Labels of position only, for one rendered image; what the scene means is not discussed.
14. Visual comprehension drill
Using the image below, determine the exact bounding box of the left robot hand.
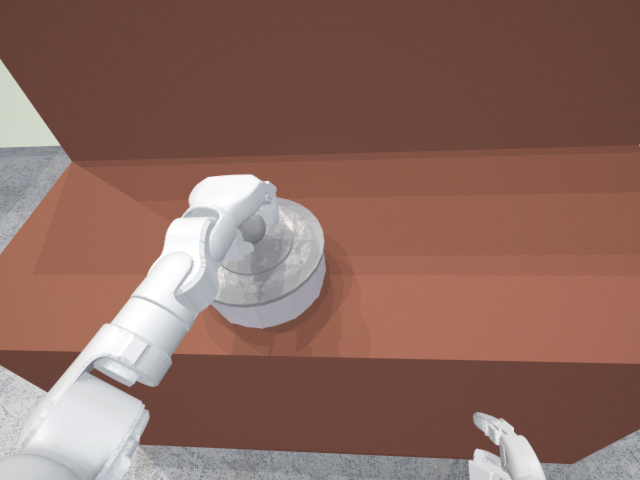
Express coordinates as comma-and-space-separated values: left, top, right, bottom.
189, 174, 279, 260

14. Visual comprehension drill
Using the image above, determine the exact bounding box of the right robot hand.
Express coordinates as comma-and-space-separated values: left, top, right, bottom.
468, 412, 546, 480

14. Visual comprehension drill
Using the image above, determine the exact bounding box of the pot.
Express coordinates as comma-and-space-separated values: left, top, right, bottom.
211, 252, 326, 329

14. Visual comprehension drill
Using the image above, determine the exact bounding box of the robot left forearm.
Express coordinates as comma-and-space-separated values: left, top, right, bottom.
15, 202, 237, 455

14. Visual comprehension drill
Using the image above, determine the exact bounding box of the knob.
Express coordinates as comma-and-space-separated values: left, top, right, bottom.
238, 213, 266, 244

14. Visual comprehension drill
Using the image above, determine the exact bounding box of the lid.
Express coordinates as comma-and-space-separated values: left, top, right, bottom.
213, 197, 325, 308

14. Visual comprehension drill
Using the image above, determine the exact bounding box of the left robot upper arm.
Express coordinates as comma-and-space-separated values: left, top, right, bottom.
0, 372, 150, 480

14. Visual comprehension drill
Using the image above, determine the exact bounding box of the table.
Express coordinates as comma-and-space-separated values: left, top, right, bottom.
0, 0, 640, 464

